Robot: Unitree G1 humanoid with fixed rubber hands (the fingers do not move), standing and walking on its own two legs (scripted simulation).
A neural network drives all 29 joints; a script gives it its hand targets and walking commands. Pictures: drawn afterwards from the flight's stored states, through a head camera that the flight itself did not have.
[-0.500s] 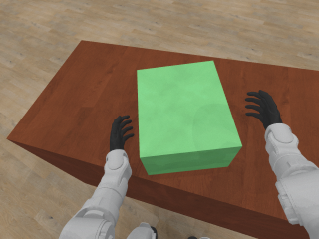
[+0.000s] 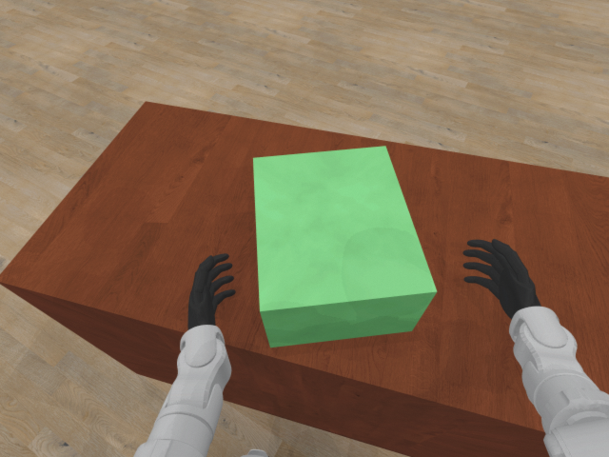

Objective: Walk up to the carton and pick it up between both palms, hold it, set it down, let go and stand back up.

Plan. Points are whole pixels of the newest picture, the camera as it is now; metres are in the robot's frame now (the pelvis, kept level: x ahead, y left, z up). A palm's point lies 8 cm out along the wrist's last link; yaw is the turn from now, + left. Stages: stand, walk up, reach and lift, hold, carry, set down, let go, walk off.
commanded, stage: set down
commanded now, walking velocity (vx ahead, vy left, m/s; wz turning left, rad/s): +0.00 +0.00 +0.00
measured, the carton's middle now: (330, 242) +0.45 +0.03 -0.04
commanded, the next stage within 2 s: none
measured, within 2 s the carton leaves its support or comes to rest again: neither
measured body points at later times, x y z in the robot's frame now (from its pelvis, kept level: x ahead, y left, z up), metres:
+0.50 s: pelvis +0.02 +0.01 +0.02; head +0.06 +0.02 +0.47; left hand +0.26 +0.19 +0.00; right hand +0.29 -0.25 +0.00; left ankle +0.04 +0.15 -0.72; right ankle +0.02 -0.07 -0.72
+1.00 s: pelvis +0.02 +0.00 +0.02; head +0.02 +0.01 +0.47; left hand +0.22 +0.17 +0.01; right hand +0.21 -0.27 -0.01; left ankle +0.04 +0.15 -0.72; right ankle +0.02 -0.07 -0.72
